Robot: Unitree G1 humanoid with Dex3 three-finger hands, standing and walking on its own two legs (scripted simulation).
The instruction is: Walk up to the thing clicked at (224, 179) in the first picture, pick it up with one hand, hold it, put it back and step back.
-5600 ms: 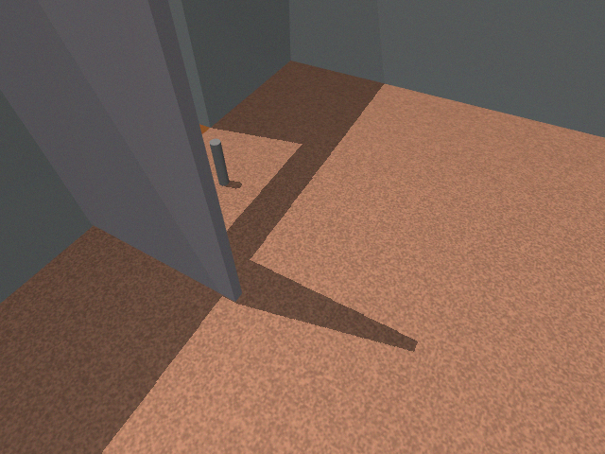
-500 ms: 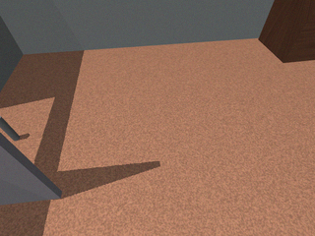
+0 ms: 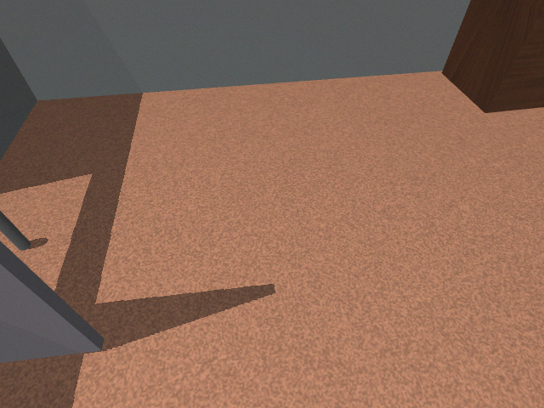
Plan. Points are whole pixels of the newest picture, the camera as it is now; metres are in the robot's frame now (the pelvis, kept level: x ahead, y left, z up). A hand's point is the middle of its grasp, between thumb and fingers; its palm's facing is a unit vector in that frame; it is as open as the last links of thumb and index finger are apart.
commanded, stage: walk up
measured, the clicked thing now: (8, 229) +0.92 +1.16 -0.66
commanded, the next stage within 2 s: none
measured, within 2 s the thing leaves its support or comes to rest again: neither
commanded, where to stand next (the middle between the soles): +0.84 +0.00 m, yaw +0 degrees
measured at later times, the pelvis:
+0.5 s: pelvis +0.14 -0.05 -0.01, yaw +1 degrees
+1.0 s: pelvis +0.37 -0.03 -0.02, yaw -1 degrees
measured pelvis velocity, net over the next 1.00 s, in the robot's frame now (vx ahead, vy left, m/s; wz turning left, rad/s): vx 0.37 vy -0.03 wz -0.02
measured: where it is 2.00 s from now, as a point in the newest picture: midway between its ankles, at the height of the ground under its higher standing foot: (280, 277)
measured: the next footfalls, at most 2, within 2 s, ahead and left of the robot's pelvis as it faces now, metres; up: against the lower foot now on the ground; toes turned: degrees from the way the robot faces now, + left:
right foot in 0.18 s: +0.14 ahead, -0.17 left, +0.00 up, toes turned -5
left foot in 0.62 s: +0.36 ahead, +0.11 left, +0.00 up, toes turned +6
